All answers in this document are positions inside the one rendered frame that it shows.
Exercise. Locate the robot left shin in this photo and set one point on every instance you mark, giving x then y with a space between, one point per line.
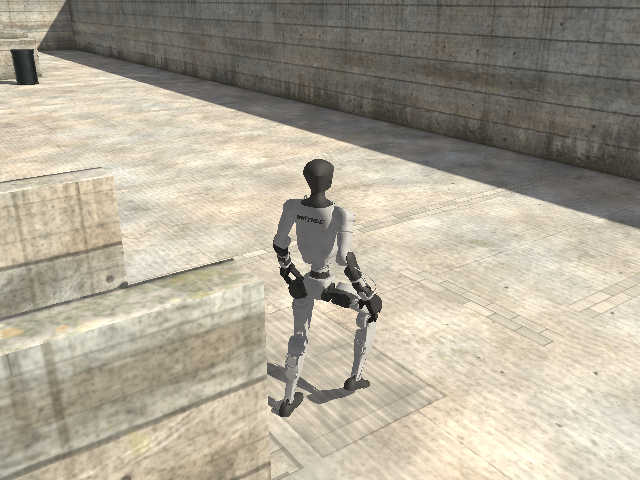
293 369

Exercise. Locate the right robot hand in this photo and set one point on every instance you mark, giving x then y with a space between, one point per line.
374 305

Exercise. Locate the right robot forearm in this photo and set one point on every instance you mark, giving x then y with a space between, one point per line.
356 278

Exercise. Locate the robot left upper arm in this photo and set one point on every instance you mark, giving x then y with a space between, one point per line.
286 222

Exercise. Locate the left robot hand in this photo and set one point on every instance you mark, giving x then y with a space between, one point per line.
285 272

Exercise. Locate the robot right upper arm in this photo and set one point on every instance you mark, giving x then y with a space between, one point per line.
345 219

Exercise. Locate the humanoid robot head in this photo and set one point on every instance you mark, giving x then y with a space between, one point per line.
318 174

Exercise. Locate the left robot forearm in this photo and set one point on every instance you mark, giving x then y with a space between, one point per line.
283 256

